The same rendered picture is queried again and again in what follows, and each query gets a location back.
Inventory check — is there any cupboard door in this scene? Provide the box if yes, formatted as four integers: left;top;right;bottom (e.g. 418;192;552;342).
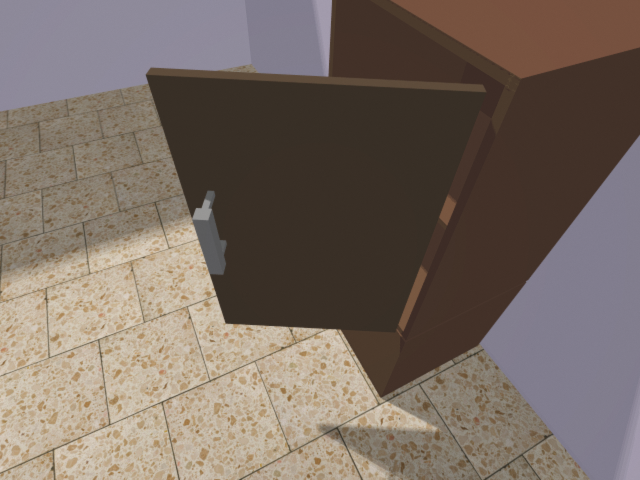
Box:
146;68;487;332

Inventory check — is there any handle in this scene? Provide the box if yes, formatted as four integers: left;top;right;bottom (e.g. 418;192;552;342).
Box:
192;191;227;275

